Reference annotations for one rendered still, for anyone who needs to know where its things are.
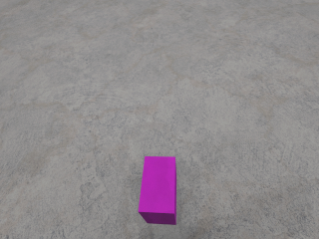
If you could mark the carton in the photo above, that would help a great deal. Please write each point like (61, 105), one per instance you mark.
(158, 191)

